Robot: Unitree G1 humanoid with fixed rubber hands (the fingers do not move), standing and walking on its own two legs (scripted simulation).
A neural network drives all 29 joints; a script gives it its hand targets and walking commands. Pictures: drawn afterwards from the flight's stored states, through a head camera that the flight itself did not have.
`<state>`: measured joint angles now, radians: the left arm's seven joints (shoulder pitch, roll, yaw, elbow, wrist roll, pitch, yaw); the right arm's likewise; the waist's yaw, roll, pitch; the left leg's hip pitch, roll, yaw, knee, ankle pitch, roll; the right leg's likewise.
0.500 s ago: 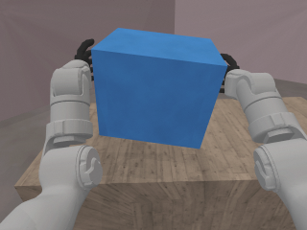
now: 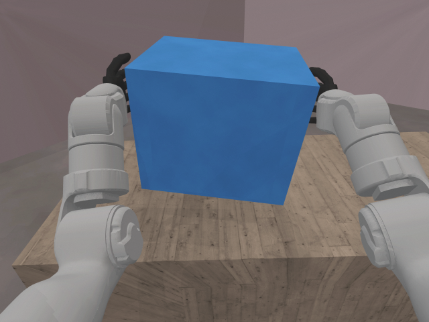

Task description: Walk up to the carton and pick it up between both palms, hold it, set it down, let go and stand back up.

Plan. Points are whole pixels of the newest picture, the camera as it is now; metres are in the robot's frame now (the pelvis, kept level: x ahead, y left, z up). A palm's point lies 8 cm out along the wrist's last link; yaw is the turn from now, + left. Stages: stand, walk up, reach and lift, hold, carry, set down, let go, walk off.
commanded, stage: hold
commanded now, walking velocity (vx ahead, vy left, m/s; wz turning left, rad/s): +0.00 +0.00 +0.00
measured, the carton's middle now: (220, 116) +0.42 -0.01 +0.28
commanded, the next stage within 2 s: none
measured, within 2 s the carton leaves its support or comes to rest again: neither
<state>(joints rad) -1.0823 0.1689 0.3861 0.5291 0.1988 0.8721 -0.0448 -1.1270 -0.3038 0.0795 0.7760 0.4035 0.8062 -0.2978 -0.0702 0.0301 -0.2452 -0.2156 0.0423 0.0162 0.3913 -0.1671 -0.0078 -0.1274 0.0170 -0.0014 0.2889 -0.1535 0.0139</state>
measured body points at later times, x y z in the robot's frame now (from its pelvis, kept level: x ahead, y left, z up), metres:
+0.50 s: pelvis -0.02 +0.00 +0.00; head -0.13 +0.01 +0.44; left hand +0.36 +0.17 +0.36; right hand +0.36 -0.19 +0.31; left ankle +0.03 +0.12 -0.75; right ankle +0.00 -0.13 -0.75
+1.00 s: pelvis +0.00 +0.00 +0.00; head -0.10 +0.01 +0.44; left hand +0.38 +0.17 +0.35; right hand +0.37 -0.19 +0.32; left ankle +0.03 +0.12 -0.75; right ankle +0.00 -0.13 -0.75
